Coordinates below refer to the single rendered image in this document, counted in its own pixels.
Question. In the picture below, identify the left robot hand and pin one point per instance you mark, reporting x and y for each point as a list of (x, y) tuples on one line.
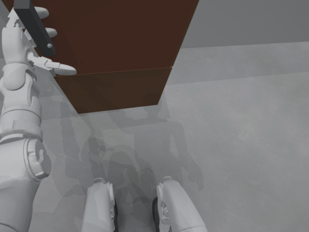
[(16, 46)]

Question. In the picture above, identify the left robot upper arm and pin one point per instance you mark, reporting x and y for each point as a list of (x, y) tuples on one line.
[(23, 165)]

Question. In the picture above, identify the robot left forearm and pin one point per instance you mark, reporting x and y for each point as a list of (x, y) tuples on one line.
[(21, 114)]

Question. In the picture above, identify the robot left thigh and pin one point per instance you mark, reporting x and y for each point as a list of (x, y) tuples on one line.
[(97, 212)]

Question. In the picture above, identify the handle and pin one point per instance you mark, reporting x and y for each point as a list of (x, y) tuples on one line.
[(32, 22)]

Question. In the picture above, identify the cupboard door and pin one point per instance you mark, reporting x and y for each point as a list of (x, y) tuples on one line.
[(95, 36)]

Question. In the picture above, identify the robot right thigh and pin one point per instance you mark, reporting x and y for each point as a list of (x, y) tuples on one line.
[(183, 215)]

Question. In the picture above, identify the robot thigh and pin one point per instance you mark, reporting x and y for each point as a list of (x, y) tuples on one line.
[(183, 215), (97, 212)]

